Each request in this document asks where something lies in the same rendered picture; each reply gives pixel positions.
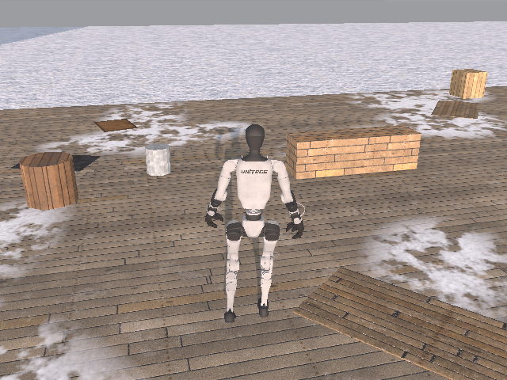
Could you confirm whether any robot left thigh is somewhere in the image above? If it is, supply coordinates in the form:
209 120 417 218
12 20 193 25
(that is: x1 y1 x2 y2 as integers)
226 220 242 272

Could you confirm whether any robot left upper arm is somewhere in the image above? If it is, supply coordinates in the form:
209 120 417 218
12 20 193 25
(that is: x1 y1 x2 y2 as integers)
214 158 238 201

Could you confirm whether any robot right upper arm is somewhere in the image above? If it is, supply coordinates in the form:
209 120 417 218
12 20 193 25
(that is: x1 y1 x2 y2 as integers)
271 159 293 203

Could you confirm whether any left robot hand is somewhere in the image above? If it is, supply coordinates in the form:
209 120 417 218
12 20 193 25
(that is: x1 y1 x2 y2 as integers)
205 213 223 228

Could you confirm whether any robot right forearm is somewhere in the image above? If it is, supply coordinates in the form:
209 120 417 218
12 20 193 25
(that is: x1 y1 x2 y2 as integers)
285 191 302 224

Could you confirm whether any right robot hand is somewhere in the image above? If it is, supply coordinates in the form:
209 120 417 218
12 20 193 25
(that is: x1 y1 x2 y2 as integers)
286 220 304 239

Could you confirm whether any robot left forearm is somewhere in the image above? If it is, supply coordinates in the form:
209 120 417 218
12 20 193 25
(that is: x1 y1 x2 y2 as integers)
207 189 222 216

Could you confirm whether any robot left foot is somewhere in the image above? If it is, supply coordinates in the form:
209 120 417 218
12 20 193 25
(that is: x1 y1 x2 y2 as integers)
224 309 236 323

